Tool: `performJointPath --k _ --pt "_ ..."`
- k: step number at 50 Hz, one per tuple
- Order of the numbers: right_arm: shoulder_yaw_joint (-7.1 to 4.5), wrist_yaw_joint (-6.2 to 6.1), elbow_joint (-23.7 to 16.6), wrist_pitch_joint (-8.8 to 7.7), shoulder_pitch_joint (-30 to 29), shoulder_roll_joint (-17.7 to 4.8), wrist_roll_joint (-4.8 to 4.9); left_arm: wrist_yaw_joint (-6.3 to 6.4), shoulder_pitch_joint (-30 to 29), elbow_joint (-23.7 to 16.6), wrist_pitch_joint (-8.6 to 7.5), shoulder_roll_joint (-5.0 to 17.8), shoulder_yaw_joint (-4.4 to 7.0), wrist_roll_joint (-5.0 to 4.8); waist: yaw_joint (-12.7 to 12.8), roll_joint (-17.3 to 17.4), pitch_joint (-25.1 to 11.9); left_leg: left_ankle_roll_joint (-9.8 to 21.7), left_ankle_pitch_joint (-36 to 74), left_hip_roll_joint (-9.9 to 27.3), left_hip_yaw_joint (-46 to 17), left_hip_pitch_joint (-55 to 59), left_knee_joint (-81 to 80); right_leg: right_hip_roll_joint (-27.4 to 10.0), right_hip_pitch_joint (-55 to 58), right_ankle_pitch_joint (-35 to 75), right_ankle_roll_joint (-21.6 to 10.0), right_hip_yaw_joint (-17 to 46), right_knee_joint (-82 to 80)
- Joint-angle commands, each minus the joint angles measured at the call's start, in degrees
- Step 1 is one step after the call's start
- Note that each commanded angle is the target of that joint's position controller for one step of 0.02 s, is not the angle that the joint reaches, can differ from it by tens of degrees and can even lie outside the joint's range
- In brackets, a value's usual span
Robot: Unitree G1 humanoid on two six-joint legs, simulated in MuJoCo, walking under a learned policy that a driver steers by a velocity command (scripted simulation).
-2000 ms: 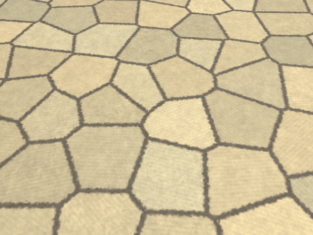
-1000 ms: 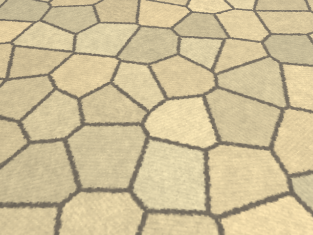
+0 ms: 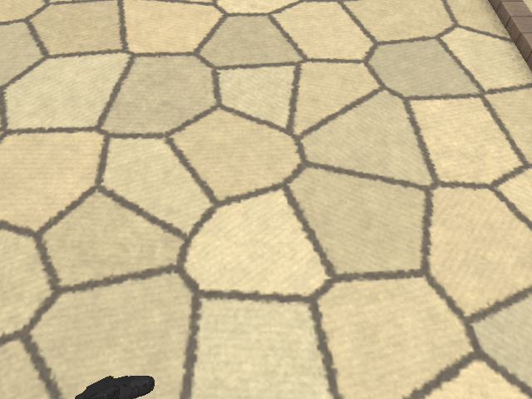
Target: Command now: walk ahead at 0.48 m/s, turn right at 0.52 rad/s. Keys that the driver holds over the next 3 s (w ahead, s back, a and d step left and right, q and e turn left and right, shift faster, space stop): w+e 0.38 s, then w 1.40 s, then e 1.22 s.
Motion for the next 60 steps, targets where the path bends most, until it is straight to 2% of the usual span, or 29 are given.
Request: performJointPath --k 1,2,3,4,5,6,7,10,15,20,23,24,25,26,27,28,29,32,39,46,48,49,50,51,52,53,55,57,60 --pt "-2.35 0.16 -4.4 -0.53 -3.2 -13.0 0.71 0.21 15.8 -1.0 -0.60 10.9 4.27 0.00 13.8 10.1 -7.8 3.2 80.4 12.5 -2.6 -10.7 30.7 4.4 28.7 0.0 -5.5 -0.8 -7.2" --pt "-1.39 1.13 -6.2 -1.77 -3.9 -9.3 -0.76 1.60 22.7 0.9 0.08 15.0 5.32 0.00 14.0 -0.2 -14.0 1.4 34.6 7.3 -4.5 -30.5 51.8 -7.0 48.3 1.8 -10.0 18.2 -6.3" --pt "0.74 2.91 -9.9 -4.41 1.1 -3.6 0.35 1.58 22.8 -0.6 -0.47 19.4 5.44 1.29 7.6 -10.4 -23.8 0.1 -5.8 -4.7 -16.8 -50.5 69.2 -22.4 64.1 -4.4 -22.6 55.0 -14.9" --pt "-0.70 3.94 -11.7 -6.76 -7.0 -8.6 2.36 2.18 25.9 0.7 -0.37 14.8 4.48 2.00 11.3 -4.9 -21.6 2.1 -1.6 -1.9 -24.9 -57.3 69.7 -20.0 62.6 -7.5 -19.2 51.4 -20.0" --pt "-0.98 3.87 -13.5 -7.00 -11.2 -10.2 3.24 2.23 21.0 0.2 -0.97 10.5 3.46 1.35 9.3 -2.7 -12.6 3.1 3.5 0.8 -23.5 -59.4 64.9 -17.6 54.0 -4.6 -15.9 41.1 -20.6" --pt "-1.23 3.10 -13.2 -6.54 -11.9 -10.0 1.89 1.76 14.5 -1.8 -1.55 8.7 2.79 0.59 5.3 4.8 -7.8 2.7 7.0 3.3 -22.6 -55.0 58.9 -14.3 42.6 0.3 -13.0 34.2 -21.5" --pt "-1.83 2.50 -13.1 -5.54 -11.1 -10.3 0.54 1.73 10.5 -3.2 -1.86 7.5 2.25 0.49 2.7 5.4 -5.8 1.7 9.0 4.9 -22.1 -49.8 54.5 -12.0 33.8 4.7 -11.4 29.3 -22.5" --pt "-2.00 2.22 -15.5 -3.20 -11.0 -8.9 -0.51 2.87 10.1 -4.2 -1.79 8.4 2.00 0.40 -0.2 1.9 -3.1 -1.4 10.8 6.3 -19.7 -42.8 46.1 -9.2 19.7 10.4 -11.2 23.3 -24.6" --pt "-0.13 2.15 -20.7 -2.82 -24.9 -5.8 -1.01 4.38 17.0 -4.1 -1.10 11.8 2.91 -0.09 5.0 -2.4 -1.5 -2.9 29.8 0.7 -16.1 -37.2 19.4 -3.2 13.8 6.2 -6.8 17.8 -22.1" --pt "-1.08 3.36 -23.4 -3.61 -27.8 -10.3 0.77 4.29 20.8 -3.9 -0.59 11.1 2.59 -0.32 5.8 -5.9 -3.9 -1.2 28.2 -1.3 -18.7 -34.1 9.6 -8.0 23.5 -2.5 -4.4 26.9 -15.4" --pt "-2.53 3.63 -21.5 -4.85 -16.9 -13.2 -0.56 4.36 20.4 -4.5 -0.66 7.9 1.44 0.68 -0.1 -6.3 -8.6 4.2 25.4 1.1 -19.3 -18.5 7.2 -5.2 23.6 3.3 -0.6 25.2 -2.5" --pt "-3.20 3.36 -20.5 -4.77 -7.2 -16.7 -1.19 4.15 21.2 -5.5 -0.90 5.0 0.28 1.73 -3.3 1.2 -16.7 8.1 24.8 11.3 -30.3 -4.1 7.4 -1.1 16.3 -6.5 1.8 19.5 15.0" --pt "-4.58 4.22 -16.8 -4.10 -1.7 -20.7 -1.44 3.87 31.2 -5.6 -1.71 3.3 -0.18 -0.89 1.0 24.2 -21.6 18.0 10.1 22.2 -59.9 10.5 -0.6 5.2 -3.2 -29.0 4.7 14.8 32.1" --pt "-3.15 4.49 -18.5 -4.02 -3.7 -14.2 -0.28 4.02 29.5 -4.0 -1.82 9.6 0.79 -1.49 -0.7 14.9 -16.3 16.6 -2.9 21.6 -62.7 8.5 -3.1 1.5 -10.5 -27.3 4.9 18.3 39.3" --pt "-2.26 4.27 -19.2 -3.67 -7.0 -11.0 0.19 3.96 21.8 -5.3 -1.74 12.0 1.38 -0.98 -2.0 8.1 -8.9 13.9 -1.1 19.0 -52.7 1.7 -3.1 -0.4 -12.6 -21.4 4.7 17.2 40.3" --pt "-1.75 4.23 -20.0 -3.23 -10.6 -10.6 -0.31 4.14 18.0 -6.4 -1.66 11.1 1.17 0.11 -0.5 3.2 -5.7 12.9 6.9 16.5 -45.7 -5.4 -3.7 -2.6 -10.4 -17.0 4.8 15.0 38.4" --pt "-1.44 4.33 -19.7 -2.97 -12.5 -9.9 -0.49 4.12 16.0 -7.1 -1.79 10.3 1.26 1.08 0.8 2.5 -3.1 12.9 13.7 14.2 -41.1 -10.5 -4.9 -4.5 -9.1 -14.2 4.9 14.0 34.6" --pt "-0.94 4.55 -18.8 -3.16 -12.1 -8.8 -0.30 3.78 18.0 -6.9 -1.29 7.7 1.03 0.88 3.1 6.2 -3.5 13.0 23.5 10.5 -32.7 -15.6 -8.1 -6.9 -3.5 -11.8 5.7 10.8 27.8" --pt "-1.89 3.58 -16.3 -1.96 -7.2 -12.8 0.75 3.19 7.0 -9.7 -1.66 5.2 -0.21 1.09 0.1 5.5 -1.2 12.2 30.2 9.0 -22.8 -15.0 -11.1 -6.7 -1.9 4.0 7.5 7.4 3.6" --pt "-2.22 3.39 -13.7 -0.37 -3.2 -14.6 1.43 1.37 -1.4 -13.1 -2.66 7.1 0.04 0.24 -1.3 6.6 1.5 10.9 31.8 12.9 -23.4 -8.4 -7.1 -4.2 1.3 0.8 5.0 5.8 -6.9" --pt "-2.40 3.09 -13.8 0.21 -5.1 -15.7 1.61 1.31 3.9 -12.0 -2.98 9.0 1.04 0.58 2.7 6.9 -1.6 9.3 43.8 12.1 -21.7 -7.7 -0.6 -2.0 10.7 -0.5 3.1 3.8 -10.4" --pt "-2.01 2.95 -14.0 0.36 -5.3 -14.8 1.54 1.72 11.6 -9.5 -2.93 11.4 2.37 0.96 6.2 5.8 -6.6 7.9 50.4 9.2 -19.1 -10.2 8.5 -1.1 22.3 0.5 1.4 3.1 -11.2" --pt "-0.88 2.76 -15.6 0.18 -6.4 -12.4 0.52 2.38 22.8 -7.3 -2.84 15.5 3.69 1.70 10.8 1.4 -14.8 5.5 41.0 6.2 -16.3 -21.0 24.6 -10.0 39.5 2.6 -2.5 12.7 -9.0" --pt "1.19 2.95 -17.3 -1.08 -0.5 -5.9 0.09 2.51 27.0 -6.3 -2.44 21.1 4.70 2.23 8.0 -13.8 -20.9 1.5 5.2 -3.4 -14.7 -45.0 45.8 -23.6 59.0 -2.3 -11.4 38.0 -12.6" --pt "0.42 3.29 -16.5 -2.27 -1.6 -10.2 1.32 2.37 28.5 -5.7 -2.17 16.3 3.54 1.21 9.9 -12.8 -22.5 1.6 -4.8 -2.5 -21.8 -53.2 54.4 -24.8 59.2 -10.6 -13.2 46.9 -18.0" --pt "-0.44 3.58 -17.9 -2.79 -6.6 -13.4 2.35 2.40 24.3 -6.2 -2.13 13.6 2.55 0.83 9.3 -9.0 -13.6 2.1 -0.5 0.6 -21.4 -57.2 56.0 -22.3 52.1 -10.2 -10.4 38.6 -19.0" --pt "-0.49 3.37 -18.9 -2.44 -11.5 -12.6 0.83 2.11 17.0 -7.2 -1.96 10.1 1.33 1.37 5.9 -2.7 -5.9 1.7 8.2 4.6 -19.5 -52.9 50.0 -17.3 36.8 -3.2 -7.3 27.3 -22.1" --pt "-0.54 3.44 -18.7 -1.08 -9.6 -11.1 0.45 1.87 14.4 -7.2 -2.39 9.2 1.04 1.92 2.6 -4.2 -4.1 1.0 11.7 6.3 -19.8 -46.8 46.1 -14.9 28.4 0.6 -6.8 22.6 -25.8" --pt "-0.15 3.09 -19.7 0.17 -11.4 -9.4 0.08 2.17 15.6 -5.6 -3.35 11.2 1.67 1.60 1.6 -2.9 -2.4 -0.4 16.4 6.7 -19.0 -46.9 40.5 -14.4 24.4 5.9 -7.7 17.6 -28.7"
